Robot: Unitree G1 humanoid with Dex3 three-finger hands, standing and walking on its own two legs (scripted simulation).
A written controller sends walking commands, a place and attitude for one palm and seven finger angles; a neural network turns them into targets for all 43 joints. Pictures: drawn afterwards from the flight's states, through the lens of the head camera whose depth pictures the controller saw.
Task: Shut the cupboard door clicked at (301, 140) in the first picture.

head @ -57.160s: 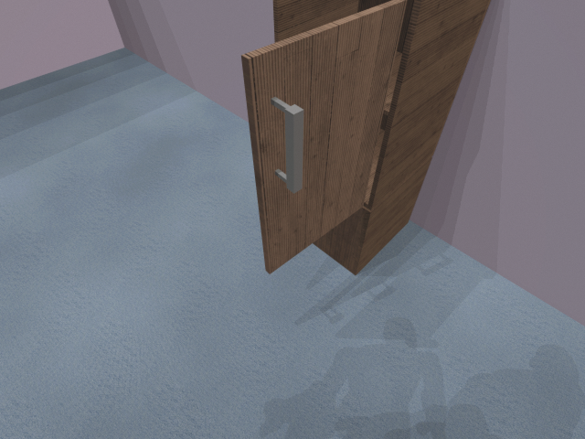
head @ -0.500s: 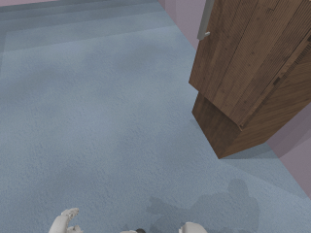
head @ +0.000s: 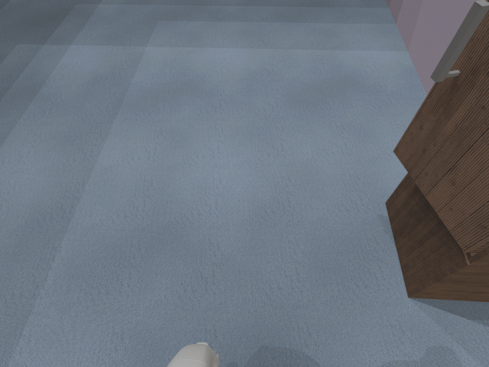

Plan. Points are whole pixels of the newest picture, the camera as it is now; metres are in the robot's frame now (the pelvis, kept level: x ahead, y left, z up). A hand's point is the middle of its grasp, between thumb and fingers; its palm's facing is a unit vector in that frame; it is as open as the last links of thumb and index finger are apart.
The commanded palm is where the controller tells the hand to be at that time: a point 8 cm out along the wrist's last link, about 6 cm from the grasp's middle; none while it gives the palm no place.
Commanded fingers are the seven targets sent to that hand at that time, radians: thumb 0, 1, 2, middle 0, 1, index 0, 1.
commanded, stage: walk to a spot facing it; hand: left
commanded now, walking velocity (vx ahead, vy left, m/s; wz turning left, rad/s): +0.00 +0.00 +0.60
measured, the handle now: (466, 43) +0.77 -0.46 +0.08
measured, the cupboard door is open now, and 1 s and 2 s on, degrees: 18 18 18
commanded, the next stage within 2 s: turn to face it in 1.28 s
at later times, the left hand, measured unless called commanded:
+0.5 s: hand (122, 341) +0.16 +0.24 -0.14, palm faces +0.21 -0.94 -0.25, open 7.4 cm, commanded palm none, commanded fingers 0.00 0.90 0.90 -0.20 -0.30 -0.20 -0.30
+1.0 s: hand out of the picture +0.08 +0.17 -0.18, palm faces +0.63 -0.75 -0.19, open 7.3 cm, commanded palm none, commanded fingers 0.00 0.90 0.90 -0.20 -0.30 -0.20 -0.30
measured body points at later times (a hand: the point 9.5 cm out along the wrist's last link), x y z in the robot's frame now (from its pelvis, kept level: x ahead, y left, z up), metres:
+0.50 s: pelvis +0.08 +0.01 +0.00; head +0.11 +0.01 +0.45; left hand +0.15 +0.29 -0.12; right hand +0.14 -0.24 -0.15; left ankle -0.01 +0.12 -0.73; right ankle +0.18 -0.11 -0.71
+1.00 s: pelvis +0.24 +0.06 -0.01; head +0.27 +0.11 +0.44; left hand +0.05 +0.21 -0.16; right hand +0.50 -0.05 -0.14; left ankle +0.28 +0.19 -0.72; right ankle +0.20 -0.10 -0.73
